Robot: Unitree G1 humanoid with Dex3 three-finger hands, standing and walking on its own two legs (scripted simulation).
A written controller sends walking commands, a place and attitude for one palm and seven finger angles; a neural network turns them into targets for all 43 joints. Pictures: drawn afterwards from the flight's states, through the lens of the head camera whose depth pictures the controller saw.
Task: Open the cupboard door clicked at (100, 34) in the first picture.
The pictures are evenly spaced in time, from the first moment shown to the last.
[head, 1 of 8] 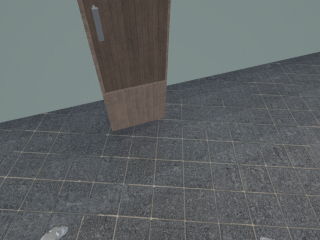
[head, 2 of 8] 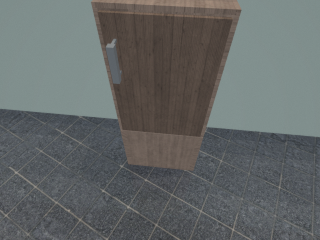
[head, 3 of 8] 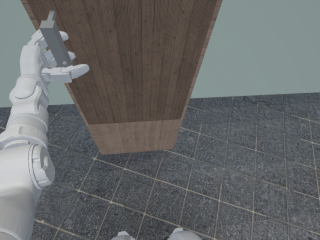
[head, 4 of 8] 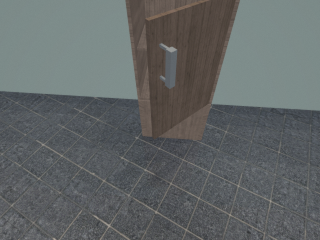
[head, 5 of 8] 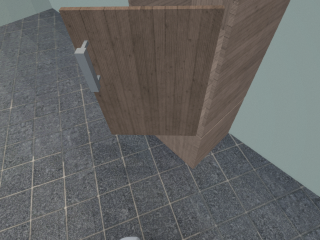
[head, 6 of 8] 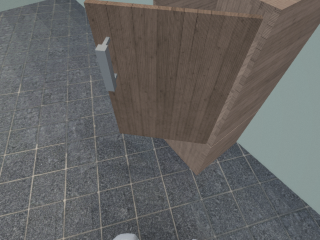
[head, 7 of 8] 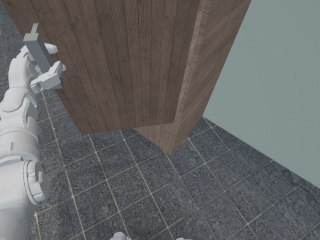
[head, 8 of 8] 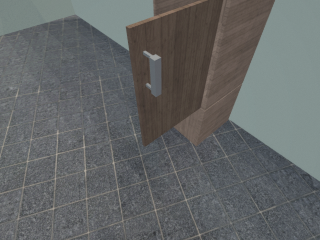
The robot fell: no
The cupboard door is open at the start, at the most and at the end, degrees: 0 90 90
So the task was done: yes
